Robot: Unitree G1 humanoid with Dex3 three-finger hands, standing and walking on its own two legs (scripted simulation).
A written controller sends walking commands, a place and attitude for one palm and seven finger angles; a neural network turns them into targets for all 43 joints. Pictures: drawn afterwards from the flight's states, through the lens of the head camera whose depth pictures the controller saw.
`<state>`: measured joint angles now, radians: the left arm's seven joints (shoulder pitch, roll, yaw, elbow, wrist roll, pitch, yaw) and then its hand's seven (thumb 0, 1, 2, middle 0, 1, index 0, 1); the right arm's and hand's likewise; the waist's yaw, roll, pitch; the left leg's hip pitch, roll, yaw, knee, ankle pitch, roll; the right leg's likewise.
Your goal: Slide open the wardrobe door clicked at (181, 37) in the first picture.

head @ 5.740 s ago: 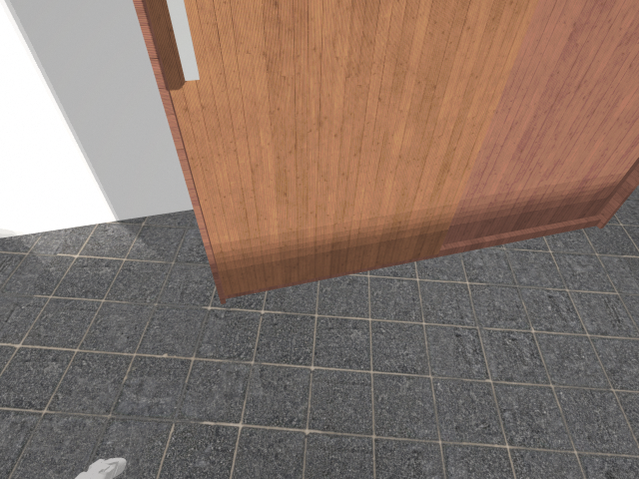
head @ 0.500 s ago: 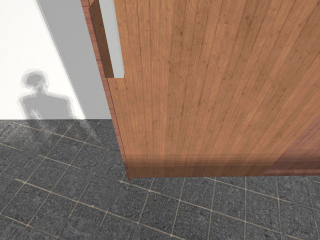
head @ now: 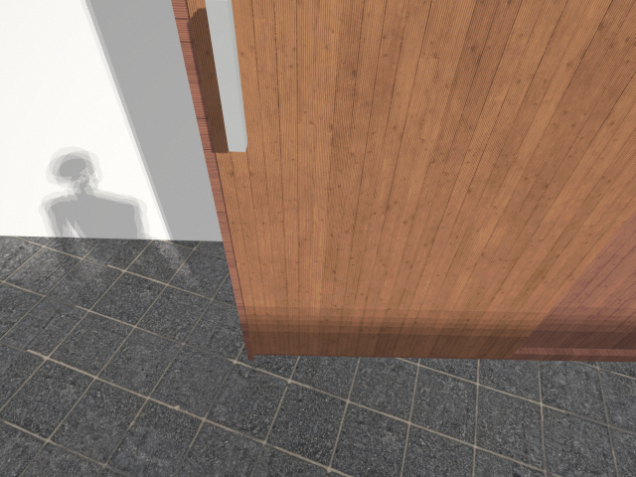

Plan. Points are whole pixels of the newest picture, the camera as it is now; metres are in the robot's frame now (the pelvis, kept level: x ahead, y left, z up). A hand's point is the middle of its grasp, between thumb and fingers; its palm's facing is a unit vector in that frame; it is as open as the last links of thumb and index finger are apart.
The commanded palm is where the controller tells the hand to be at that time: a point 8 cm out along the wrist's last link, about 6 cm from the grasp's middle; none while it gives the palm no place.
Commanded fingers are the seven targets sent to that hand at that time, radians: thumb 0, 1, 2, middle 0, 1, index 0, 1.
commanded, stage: look again from close up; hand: left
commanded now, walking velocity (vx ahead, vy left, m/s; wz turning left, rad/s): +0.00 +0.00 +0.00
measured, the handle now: (231, 76) +0.61 +0.18 +0.22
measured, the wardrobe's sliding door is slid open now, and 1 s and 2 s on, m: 0.00 0.00 0.00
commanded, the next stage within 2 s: shuffle to correct the standing spot in 1.58 s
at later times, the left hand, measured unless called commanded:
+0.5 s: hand out of the picture -0.01 +0.17 -0.18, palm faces +0.04 -0.98 -0.17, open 7.4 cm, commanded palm none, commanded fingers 0.00 0.90 0.90 -0.20 -0.30 -0.20 -0.30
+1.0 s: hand out of the picture +0.00 +0.17 -0.17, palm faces +0.04 -0.99 -0.16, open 7.4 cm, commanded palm none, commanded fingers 0.00 0.90 0.90 -0.20 -0.30 -0.20 -0.30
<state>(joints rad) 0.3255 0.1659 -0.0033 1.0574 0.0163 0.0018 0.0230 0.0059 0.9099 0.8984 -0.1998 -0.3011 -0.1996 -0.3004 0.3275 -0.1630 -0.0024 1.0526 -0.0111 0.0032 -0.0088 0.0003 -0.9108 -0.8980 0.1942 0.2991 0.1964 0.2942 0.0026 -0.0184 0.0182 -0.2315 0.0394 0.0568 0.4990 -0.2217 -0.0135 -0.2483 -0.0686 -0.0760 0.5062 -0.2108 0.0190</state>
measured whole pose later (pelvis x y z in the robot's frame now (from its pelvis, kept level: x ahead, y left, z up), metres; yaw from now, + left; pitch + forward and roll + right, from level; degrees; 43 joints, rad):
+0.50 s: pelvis +0.00 +0.00 +0.00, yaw +0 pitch -2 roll +0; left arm 0.33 0.15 0.01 1.07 0.02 0.00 0.03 0.01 0.91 0.90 -0.20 -0.30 -0.20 -0.30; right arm 0.32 -0.12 0.00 1.09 -0.01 0.00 -0.01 0.00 -0.91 -0.90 0.19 0.30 0.20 0.29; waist 0.01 -0.02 0.02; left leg -0.23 0.04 0.06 0.48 -0.21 -0.01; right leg -0.24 -0.07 -0.07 0.47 -0.19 0.02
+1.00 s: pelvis +0.00 +0.00 +0.00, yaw -1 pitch -2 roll +0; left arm 0.33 0.13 0.01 1.08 0.02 -0.01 0.03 0.00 0.91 0.90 -0.20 -0.30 -0.20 -0.30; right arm 0.32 -0.12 0.00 1.09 -0.01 0.00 -0.02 0.00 -0.91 -0.90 0.19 0.30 0.20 0.29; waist 0.01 -0.01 0.03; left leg -0.22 0.04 0.07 0.47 -0.21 -0.01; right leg -0.24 -0.07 -0.07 0.47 -0.19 0.03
